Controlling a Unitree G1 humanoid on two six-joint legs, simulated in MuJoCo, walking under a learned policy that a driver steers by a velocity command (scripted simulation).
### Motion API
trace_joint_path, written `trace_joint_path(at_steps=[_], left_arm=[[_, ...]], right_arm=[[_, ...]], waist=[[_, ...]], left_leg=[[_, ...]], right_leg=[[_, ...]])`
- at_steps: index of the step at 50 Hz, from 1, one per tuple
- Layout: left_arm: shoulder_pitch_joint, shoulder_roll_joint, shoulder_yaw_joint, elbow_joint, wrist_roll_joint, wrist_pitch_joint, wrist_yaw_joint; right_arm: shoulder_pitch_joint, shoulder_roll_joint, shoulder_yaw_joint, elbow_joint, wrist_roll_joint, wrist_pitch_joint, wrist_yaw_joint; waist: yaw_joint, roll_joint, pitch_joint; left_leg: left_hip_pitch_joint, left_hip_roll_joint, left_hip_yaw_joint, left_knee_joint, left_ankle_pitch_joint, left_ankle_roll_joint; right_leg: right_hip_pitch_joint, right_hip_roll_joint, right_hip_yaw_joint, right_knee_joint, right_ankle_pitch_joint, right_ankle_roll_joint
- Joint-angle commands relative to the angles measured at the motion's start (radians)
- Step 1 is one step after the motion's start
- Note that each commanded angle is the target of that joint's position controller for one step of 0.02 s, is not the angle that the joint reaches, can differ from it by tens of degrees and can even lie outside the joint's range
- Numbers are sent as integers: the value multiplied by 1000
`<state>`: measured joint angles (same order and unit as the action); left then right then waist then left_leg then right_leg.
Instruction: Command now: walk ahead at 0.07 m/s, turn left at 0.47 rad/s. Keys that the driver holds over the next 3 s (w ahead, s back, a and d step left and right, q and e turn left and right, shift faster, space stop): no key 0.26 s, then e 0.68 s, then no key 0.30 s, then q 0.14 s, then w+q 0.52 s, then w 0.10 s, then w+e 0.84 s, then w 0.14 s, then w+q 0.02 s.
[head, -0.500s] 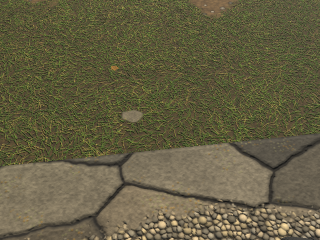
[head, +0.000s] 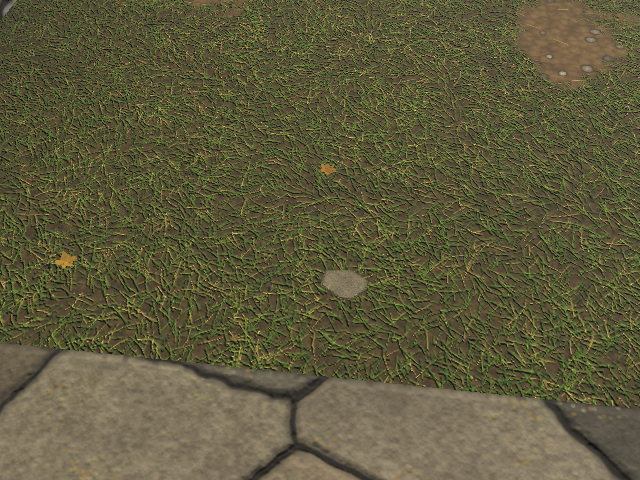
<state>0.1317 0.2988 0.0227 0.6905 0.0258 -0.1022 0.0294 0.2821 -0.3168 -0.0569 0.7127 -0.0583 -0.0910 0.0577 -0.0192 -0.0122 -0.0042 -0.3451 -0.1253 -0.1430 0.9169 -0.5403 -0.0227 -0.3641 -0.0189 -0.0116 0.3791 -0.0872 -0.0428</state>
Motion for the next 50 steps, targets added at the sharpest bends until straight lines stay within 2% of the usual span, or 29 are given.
trace_joint_path(at_steps=[1,2,3,6,9,11,12,13,14,16,17,20,23,25,28,29,30,31,32,35,37,41,44,45,46,47,48,49,50], left_arm=[[19,72,30,-78,-27,-11,11],[-6,61,29,-96,-24,-9,12],[-32,94,42,-110,-17,-11,15],[-66,157,76,-134,-19,-14,-2],[-103,152,71,-124,-7,4,-45],[-51,16,14,-73,-11,2,-90],[136,21,25,-56,-13,1,-90],[166,77,46,-48,-8,-9,-62],[83,122,56,-57,-14,-4,-53],[0,96,45,-75,-32,15,-69],[-2,99,45,-77,-34,15,-78],[-39,145,64,-111,-11,-1,-59],[-2,105,53,-107,-2,-15,-41],[38,90,52,-96,2,-19,-44],[27,118,66,-102,0,-25,-58],[21,164,81,-113,-5,-28,-54],[94,218,100,-105,-22,-27,-49],[205,242,113,-87,-12,-28,-48],[281,222,113,-56,5,-35,-44],[154,139,86,-72,-5,-30,-42],[61,143,79,-102,0,-12,-37],[53,196,102,-130,22,-1,-65],[51,185,96,-126,18,25,-85],[81,154,82,-109,26,33,-89],[112,104,61,-99,32,37,-87],[128,12,32,-144,39,31,-79],[93,57,41,-133,61,19,-77],[92,132,66,-93,55,23,-63],[124,165,82,-73,58,26,-42]], right_arm=[[100,-116,-28,-41,-28,19,-49],[68,-76,-11,-54,-39,19,-45],[65,-44,4,-59,-34,23,-30],[56,-26,21,-46,7,33,27],[91,-47,19,-28,59,8,56],[82,-70,10,-46,84,-17,45],[-5,-171,-4,-112,95,-26,28],[-130,-214,-23,-149,71,-25,28],[-155,-170,-17,-143,60,-18,33],[-115,-73,13,-122,70,-5,32],[-102,-94,8,-117,67,-1,28],[-53,-200,-40,-133,43,-7,-15],[-23,-165,-42,-135,50,-10,-55],[-43,-149,-42,-137,53,-8,-76],[-103,-151,-43,-158,37,4,-91],[-90,-139,-41,-175,32,9,-94],[-106,-116,-31,-193,24,13,-97],[-165,-111,-27,-216,6,20,-93],[-193,-98,-20,-207,-1,28,-92],[-101,-130,-26,-154,-26,17,-108],[-41,-101,-13,-125,-31,25,-102],[7,-96,7,-71,26,52,-68],[38,-130,-2,-59,51,39,-65],[26,-143,-6,-73,58,32,-70],[45,-171,-16,-94,56,23,-81],[48,-270,-42,-134,53,9,-101],[14,-245,-38,-127,-1,-4,-102],[-32,-176,-26,-134,10,-14,-100],[-124,-122,-10,-151,27,-18,-89]], waist=[[-10,-116,-120],[-15,-115,-98],[-24,-100,-106],[-9,-77,-105],[-33,-55,-95],[-61,-37,-119],[53,66,-183],[98,86,-105],[72,37,-82],[39,22,-70],[31,32,-53],[-17,66,-52],[-24,124,-15],[-2,138,4],[10,90,-9],[-4,21,-56],[36,-73,-133],[106,-143,-145],[139,-123,-117],[38,-61,-66],[-25,-48,-61],[14,-82,-78],[8,-69,-76],[17,-75,-80],[7,-41,-110],[19,164,-144],[5,144,-37],[18,60,-39],[70,88,-25]], left_leg=[[-176,152,38,211,-50,-48],[-131,159,77,219,-19,-56],[-80,150,125,186,27,-63],[25,166,198,-95,147,-102],[148,172,188,-387,407,-85],[298,192,145,-501,683,1],[278,337,3,-486,883,191],[138,384,-70,-515,758,298],[59,332,-23,-519,441,226],[20,230,65,-519,206,74],[47,223,82,-506,211,56],[142,265,66,-497,269,149],[210,408,-34,-580,349,275],[208,454,-31,-599,381,276],[163,361,121,-543,263,158],[129,291,205,-459,221,95],[32,189,259,-327,170,16],[-132,117,199,-167,-53,-31],[-244,137,107,22,-188,-34],[-193,182,57,179,-116,-22],[-52,168,100,1,-3,-28],[73,106,130,-273,155,-30],[175,83,160,-541,367,29],[227,108,148,-581,449,79],[301,204,86,-607,563,185],[435,475,-217,-678,786,471],[337,632,-348,-775,716,535],[274,552,-232,-786,610,439],[217,455,-114,-780,596,352]], right_leg=[[272,-315,249,-148,395,-241],[203,-278,186,-170,393,-229],[161,-233,123,-184,385,-217],[113,-152,-4,-140,335,-159],[52,-206,74,-18,200,-142],[-32,-181,101,40,110,-53],[45,-101,11,97,-69,24],[64,-23,-65,109,-129,70],[117,-24,-68,91,-108,79],[163,-45,-29,64,-47,59],[128,-41,-13,61,-40,46],[3,-19,-11,123,15,-14],[-75,5,-44,193,-69,-27],[-45,1,-46,207,-100,-48],[96,6,-26,94,129,-114],[176,-59,89,63,288,-179],[336,-170,291,-6,362,-299],[480,-277,475,-76,361,-376],[514,-317,489,-94,372,-362],[303,-265,362,-110,398,-290],[172,-184,286,-147,339,-240],[165,-168,326,-115,227,-244],[132,-173,397,-52,123,-248],[98,-156,408,-33,68,-217],[44,-109,387,28,-53,-153],[-171,70,211,197,-352,-21],[-267,59,140,444,-490,61],[-216,11,132,622,-457,70],[-186,20,105,715,-418,83]])
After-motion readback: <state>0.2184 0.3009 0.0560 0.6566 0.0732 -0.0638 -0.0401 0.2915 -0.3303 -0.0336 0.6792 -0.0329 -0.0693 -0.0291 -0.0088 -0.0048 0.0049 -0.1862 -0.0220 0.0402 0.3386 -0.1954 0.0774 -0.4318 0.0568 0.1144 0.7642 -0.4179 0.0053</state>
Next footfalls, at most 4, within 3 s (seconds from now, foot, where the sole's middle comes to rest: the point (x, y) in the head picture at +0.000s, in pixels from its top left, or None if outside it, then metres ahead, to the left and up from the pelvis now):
0.22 left None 0.05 0.13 -0.78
0.92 left None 0.11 0.11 -0.78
1.24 right None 0.01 -0.11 -0.78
1.70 left None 0.16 0.15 -0.78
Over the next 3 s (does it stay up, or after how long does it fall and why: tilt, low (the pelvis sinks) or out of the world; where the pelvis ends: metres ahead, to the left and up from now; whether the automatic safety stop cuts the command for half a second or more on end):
stays up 0.82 -0.02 -0.16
